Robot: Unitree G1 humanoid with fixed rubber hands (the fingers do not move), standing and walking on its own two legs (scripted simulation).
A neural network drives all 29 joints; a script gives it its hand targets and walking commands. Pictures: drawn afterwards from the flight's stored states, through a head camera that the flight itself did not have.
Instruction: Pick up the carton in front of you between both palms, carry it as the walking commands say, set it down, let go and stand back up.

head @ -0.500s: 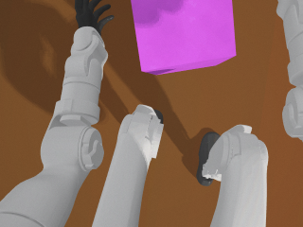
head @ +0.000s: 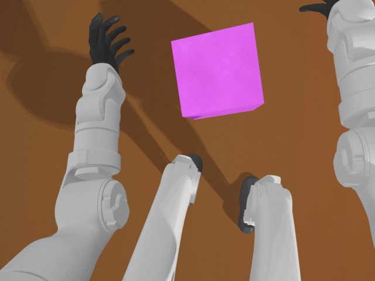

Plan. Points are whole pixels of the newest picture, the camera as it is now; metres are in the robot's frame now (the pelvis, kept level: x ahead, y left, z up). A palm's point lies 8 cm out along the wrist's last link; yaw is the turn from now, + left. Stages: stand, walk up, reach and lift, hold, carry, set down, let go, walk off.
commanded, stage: set down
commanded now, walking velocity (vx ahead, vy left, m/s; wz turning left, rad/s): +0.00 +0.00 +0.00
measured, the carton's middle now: (218, 81) +0.51 +0.07 -0.42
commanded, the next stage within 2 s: let go in 0.22 s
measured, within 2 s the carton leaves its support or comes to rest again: neither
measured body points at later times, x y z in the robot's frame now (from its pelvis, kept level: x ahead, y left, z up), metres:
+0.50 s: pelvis +0.04 +0.01 +0.13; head +0.30 -0.01 +0.49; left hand +0.43 +0.24 +0.02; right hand +0.53 -0.15 +0.01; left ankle +0.11 +0.13 -0.51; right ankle +0.07 -0.11 -0.51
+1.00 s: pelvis +0.11 +0.02 +0.22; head +0.22 +0.00 +0.65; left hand +0.30 +0.25 +0.14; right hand +0.38 -0.19 +0.12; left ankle +0.11 +0.13 -0.51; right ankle +0.07 -0.11 -0.51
